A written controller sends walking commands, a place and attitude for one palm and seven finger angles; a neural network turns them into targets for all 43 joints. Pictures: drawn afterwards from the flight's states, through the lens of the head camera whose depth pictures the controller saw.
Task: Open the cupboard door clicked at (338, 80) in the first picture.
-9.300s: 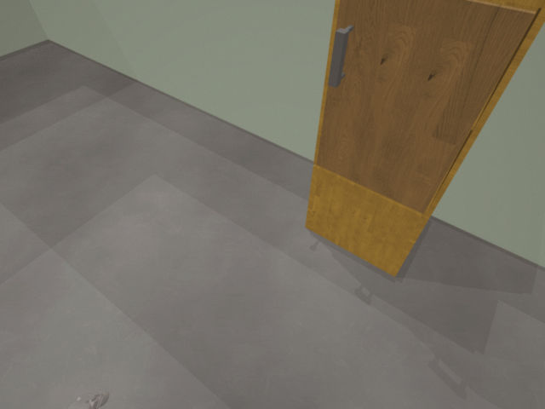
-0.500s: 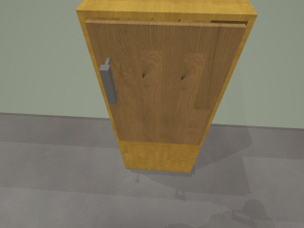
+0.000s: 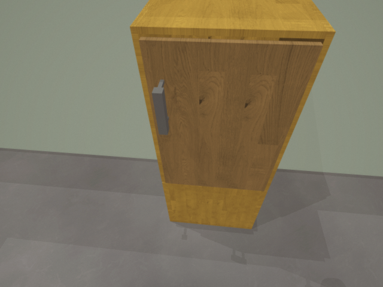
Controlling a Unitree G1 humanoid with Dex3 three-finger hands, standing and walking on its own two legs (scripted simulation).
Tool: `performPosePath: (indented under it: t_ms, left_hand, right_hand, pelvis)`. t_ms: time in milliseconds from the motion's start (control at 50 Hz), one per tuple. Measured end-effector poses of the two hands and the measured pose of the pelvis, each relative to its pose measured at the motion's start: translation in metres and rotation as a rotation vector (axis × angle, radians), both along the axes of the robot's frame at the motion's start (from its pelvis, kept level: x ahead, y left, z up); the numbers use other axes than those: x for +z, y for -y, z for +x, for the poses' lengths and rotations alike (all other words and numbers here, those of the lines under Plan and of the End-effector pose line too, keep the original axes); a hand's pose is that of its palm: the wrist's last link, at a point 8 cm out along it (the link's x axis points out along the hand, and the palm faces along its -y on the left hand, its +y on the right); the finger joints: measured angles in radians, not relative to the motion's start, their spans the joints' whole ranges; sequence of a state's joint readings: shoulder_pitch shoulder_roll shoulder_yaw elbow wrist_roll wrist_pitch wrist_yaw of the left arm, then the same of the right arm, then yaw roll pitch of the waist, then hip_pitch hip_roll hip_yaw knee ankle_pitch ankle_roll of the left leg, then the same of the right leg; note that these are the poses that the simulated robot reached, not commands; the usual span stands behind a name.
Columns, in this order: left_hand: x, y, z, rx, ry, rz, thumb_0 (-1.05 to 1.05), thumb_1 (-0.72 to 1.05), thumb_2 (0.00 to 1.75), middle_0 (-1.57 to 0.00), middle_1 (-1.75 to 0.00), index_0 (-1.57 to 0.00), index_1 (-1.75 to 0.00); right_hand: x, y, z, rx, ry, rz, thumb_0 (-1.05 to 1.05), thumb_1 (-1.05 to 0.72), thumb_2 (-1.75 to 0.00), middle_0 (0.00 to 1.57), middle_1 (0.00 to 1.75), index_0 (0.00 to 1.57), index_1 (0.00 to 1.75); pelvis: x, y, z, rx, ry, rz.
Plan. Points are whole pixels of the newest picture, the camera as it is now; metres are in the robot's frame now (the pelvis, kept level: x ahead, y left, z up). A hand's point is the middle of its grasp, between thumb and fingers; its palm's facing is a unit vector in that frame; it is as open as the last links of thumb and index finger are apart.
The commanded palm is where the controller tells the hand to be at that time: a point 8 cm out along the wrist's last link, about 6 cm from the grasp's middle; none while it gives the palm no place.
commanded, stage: come to a stop and stand still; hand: left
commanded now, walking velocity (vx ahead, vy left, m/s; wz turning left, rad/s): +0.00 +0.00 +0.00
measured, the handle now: (162, 107) +0.54 +0.11 +0.08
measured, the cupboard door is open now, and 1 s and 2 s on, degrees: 0 0 0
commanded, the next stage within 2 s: look again from close up in 0.82 s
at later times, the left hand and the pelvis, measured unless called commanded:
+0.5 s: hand out of the picture +0.07 +0.25 -0.16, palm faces -0.03 -0.97 -0.26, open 7.4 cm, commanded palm none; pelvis +0.02 +0.04 +0.00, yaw -1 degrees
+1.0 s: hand out of the picture +0.10 +0.23 -0.16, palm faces -0.02 -0.97 -0.26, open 7.4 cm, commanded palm none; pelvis +0.04 +0.03 +0.01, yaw -1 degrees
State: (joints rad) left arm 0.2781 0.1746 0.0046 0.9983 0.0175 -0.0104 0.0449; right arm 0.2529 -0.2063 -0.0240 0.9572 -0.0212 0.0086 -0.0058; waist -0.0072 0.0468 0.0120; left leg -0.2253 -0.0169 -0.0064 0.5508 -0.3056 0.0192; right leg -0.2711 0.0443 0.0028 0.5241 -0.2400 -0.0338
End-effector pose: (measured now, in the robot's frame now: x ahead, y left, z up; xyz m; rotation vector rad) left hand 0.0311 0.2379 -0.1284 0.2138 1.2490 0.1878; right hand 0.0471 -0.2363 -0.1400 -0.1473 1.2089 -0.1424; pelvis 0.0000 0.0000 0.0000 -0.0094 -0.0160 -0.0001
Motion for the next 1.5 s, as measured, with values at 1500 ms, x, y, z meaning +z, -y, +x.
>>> performPosePath:
  t_ms: [1500]
  left_hand:
    - [-0.005,-0.001,0.037,-0.021,-0.064,-0.044,0.0,0.91,0.9,-0.21,-0.3,-0.2,-0.3]
  right_hand:
    - [0.01,0.004,0.011,0.007,-0.122,-0.048,0.0,-0.91,-0.9,0.21,0.3,0.2,0.3]
  pelvis:
    - [0.009,-0.001,0.033,-0.016,-0.001,0.017]
